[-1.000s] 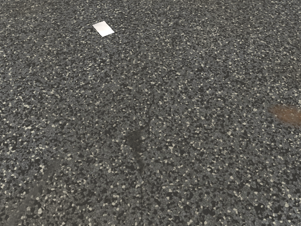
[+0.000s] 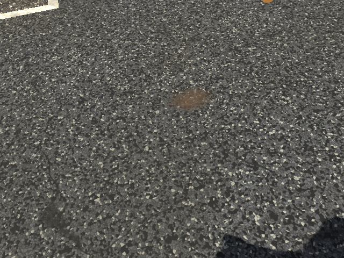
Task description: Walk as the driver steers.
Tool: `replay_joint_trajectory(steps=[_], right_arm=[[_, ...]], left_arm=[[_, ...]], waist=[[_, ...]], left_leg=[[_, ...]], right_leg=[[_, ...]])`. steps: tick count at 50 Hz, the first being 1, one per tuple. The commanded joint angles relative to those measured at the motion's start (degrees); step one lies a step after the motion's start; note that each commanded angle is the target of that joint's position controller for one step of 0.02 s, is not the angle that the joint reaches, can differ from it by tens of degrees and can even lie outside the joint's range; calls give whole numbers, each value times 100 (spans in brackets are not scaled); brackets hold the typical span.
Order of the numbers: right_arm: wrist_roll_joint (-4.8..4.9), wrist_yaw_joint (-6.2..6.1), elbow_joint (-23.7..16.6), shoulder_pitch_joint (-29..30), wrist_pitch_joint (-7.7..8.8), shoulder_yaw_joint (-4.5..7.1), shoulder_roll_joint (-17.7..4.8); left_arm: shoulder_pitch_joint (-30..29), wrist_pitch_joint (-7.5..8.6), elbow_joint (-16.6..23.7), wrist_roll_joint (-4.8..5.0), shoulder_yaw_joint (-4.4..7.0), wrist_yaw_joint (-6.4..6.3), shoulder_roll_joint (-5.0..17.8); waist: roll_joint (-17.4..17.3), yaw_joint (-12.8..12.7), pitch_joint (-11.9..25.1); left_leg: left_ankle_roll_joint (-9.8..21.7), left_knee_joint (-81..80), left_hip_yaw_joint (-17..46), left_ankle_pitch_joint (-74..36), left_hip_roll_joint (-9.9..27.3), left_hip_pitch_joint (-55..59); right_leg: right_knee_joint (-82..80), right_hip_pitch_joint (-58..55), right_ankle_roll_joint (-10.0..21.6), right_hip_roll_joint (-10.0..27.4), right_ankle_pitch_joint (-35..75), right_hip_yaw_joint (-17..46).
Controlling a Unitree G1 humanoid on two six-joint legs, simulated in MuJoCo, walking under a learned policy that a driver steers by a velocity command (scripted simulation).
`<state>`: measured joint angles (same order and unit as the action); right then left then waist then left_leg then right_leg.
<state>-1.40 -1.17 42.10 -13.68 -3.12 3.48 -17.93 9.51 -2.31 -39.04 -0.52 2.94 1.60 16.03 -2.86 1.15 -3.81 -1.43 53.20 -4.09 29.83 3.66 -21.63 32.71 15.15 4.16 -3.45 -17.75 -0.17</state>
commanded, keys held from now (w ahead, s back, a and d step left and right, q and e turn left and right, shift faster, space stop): no key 1.00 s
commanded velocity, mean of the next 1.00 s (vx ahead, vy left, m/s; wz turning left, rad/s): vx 0.00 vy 0.00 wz -0.14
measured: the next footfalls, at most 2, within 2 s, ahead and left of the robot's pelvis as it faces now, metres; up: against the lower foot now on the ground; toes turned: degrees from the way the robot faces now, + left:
left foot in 0.38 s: +0.06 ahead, +0.11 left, +0.00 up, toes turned -6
right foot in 1.86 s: +0.13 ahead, -0.11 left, +0.00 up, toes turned -8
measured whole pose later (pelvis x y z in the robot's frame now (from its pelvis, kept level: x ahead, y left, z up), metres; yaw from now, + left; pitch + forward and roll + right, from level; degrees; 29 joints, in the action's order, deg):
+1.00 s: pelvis +0.01 +0.03 +0.02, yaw -6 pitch -2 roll +0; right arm -0.6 -1.6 59.2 -13.8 0.0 -0.6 -12.6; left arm 13.4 -0.7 -63.5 -0.5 -0.5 -2.1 12.7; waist 0.2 0.0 -1.8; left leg 2.9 21.4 -0.2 12.2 -2.5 -7.6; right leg 20.4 6.9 1.1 -3.5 -11.7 5.5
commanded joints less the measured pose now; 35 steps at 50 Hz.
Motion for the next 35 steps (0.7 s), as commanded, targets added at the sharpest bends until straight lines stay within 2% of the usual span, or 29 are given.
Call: replay_joint_trajectory(steps=[1, 2, 3, 5, 7, 9, 14, 16, 18, 19, 20, 21, 22, 23, 24, 25, 27, 29, 35], right_arm=[[72, -9, -488, 192, 64, 90, -495], [16, 16, -413, 83, 76, 128, -585], [-17, 52, -294, -95, 70, 131, -599], [25, 96, -228, -162, 24, 107, -489], [50, 96, -224, -67, -26, 70, -374], [35, 81, -219, 46, -58, 49, -328], [72, 21, -148, 170, -28, -3, -229], [105, -21, -87, 105, 5, -24, -196], [89, -62, 69, -202, 83, -78, -52], [23, -97, 104, -250, 169, -98, -112], [-78, -133, 86, -306, 264, -94, -409], [29, -73, 58, 178, 281, -67, -657], [53, -13, 53, 424, 301, -129, -390], [52, 19, 67, 466, 319, -179, -253], [42, 15, 112, 412, 312, -176, -267], [71, -18, 185, 279, 325, -175, -304], [108, -42, 336, 110, 331, -158, -331], [98, -38, 431, 89, 331, -178, -254], [76, -37, 788, 107, 342, -201, -222]], left_arm=[[221, 35, 246, 20, 265, -140, 964], [-13, 39, 298, 48, 214, -189, 824], [-10, 47, 281, 39, 165, -195, 729], [166, 99, 199, 34, 151, -185, 739], [290, 128, 118, 6, 145, -185, 756], [382, 132, 42, -28, 122, -196, 739], [358, 133, -116, -111, 70, -197, 742], [282, 133, -187, -114, 38, -206, 716], [83, 133, -250, -37, -29, -243, 620], [160, 170, -281, -23, -98, -255, 452], [385, 215, -291, -28, -184, -244, 176], [590, 146, -421, 21, -143, -253, 255], [599, 108, -566, -69, -140, -259, 385], [482, 109, -651, -83, -135, -243, 403], [416, 127, -738, -53, -118, -233, 466], [390, 144, -803, -55, -91, -222, 539], [445, 193, -964, -28, -121, -241, 459], [448, 208, -1145, -16, -150, -279, 371], [459, 195, -1614, -7, -169, -326, 341]], waist=[[960, -149, 296], [1074, -71, 370], [1048, -32, 571], [848, -51, 744], [850, -121, 654], [958, -205, 536], [978, -269, 381], [946, -219, 393], [743, 63, 418], [495, 56, 520], [-208, -101, 700], [-617, -399, 426], [-529, -422, 364], [-517, -345, 292], [-433, -254, 213], [-368, -190, 235], [-130, -145, 326], [116, -111, 322], [276, -104, 219]], left_leg=[[-66, 977, 619, -307, -16, -1351], [-83, 891, 537, -584, -49, -1192], [-113, 942, 466, -727, -128, -969], [-133, 798, 430, -840, -192, -776], [-126, 408, 437, -854, -205, -748], [-90, -27, 453, -821, -214, -659], [85, -1096, 413, -663, -357, 129], [161, -1617, 395, -701, -425, 531], [261, -3015, 371, -1615, -431, 1381], [302, -3550, 795, -2249, -71, 1974], [452, -3871, 1783, -2739, 892, 2342], [944, -3728, 2052, -3229, 1237, 1235], [952, -3667, 1821, -2940, 1046, 935], [725, -3649, 1566, -2501, 698, 879], [559, -3639, 1346, -2247, 425, 973], [491, -3600, 1248, -2306, 314, 1109], [493, -3475, 1155, -2536, 254, 1428], [525, -3439, 1139, -2505, 260, 1520], [539, -3507, 1128, -2360, 219, 1446]], right_leg=[[-1373, -1045, 1032, 1632, 3273, 1845], [-1351, -1049, 878, 1392, 3401, 1601], [-1300, -1091, 834, 1271, 3832, 1419], [-1298, -1149, 810, 1265, 3909, 1333], [-1394, -1147, 819, 1291, 3444, 1411], [-1480, -1074, 849, 1330, 2897, 1531], [-1414, -574, 870, 1333, 2278, 1711], [-1302, -430, 828, 1337, 2346, 1830], [-1057, -125, 570, 1185, 2230, 1803], [-998, 184, 283, 1058, 1793, 1793], [-547, 386, 33, 690, 1030, 1419], [-725, -117, -72, 92, 13, 819], [-914, -630, -103, 234, 176, 783], [-1114, -728, -80, 263, 603, 929], [-1160, -695, -96, 314, 932, 1003], [-1161, -663, -100, 384, 1202, 1038], [-1236, -527, -128, 448, 1362, 1072], [-1332, -465, -162, 458, 1288, 1085], [-1448, -527, -176, 518, 1303, 1110]])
